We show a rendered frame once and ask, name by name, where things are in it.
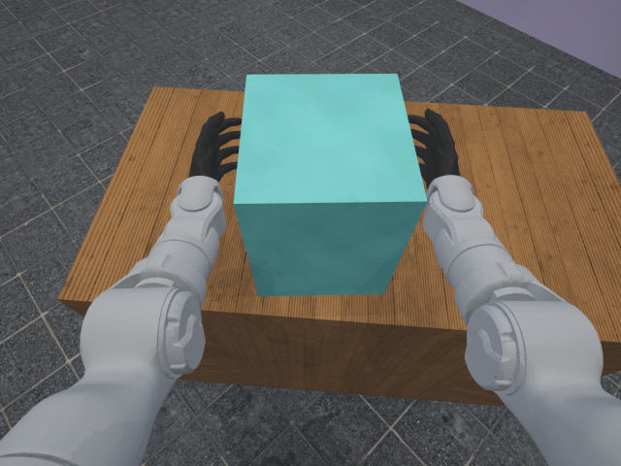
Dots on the pedestal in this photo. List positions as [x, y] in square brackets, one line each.
[546, 187]

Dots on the right robot upper arm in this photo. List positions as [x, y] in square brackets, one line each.
[543, 359]

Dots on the left robot hand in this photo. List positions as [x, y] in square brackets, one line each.
[207, 156]

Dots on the robot left forearm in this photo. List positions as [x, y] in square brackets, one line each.
[185, 252]

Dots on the left robot upper arm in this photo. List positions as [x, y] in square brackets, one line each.
[136, 343]

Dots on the robot right forearm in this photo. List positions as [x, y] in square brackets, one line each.
[473, 259]

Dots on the right robot hand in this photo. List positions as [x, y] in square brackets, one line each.
[440, 157]

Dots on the carton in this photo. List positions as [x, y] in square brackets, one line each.
[328, 187]

